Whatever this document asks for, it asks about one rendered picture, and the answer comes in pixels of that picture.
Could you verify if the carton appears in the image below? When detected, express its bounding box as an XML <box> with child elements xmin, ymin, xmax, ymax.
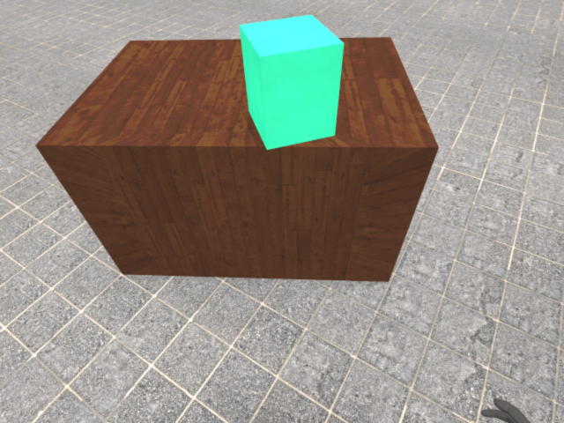
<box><xmin>239</xmin><ymin>15</ymin><xmax>344</xmax><ymax>150</ymax></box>

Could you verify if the pedestal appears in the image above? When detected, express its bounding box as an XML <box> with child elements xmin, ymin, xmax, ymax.
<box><xmin>36</xmin><ymin>37</ymin><xmax>439</xmax><ymax>282</ymax></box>

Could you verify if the right robot hand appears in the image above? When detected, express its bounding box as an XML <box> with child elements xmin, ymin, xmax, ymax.
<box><xmin>481</xmin><ymin>398</ymin><xmax>530</xmax><ymax>423</ymax></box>

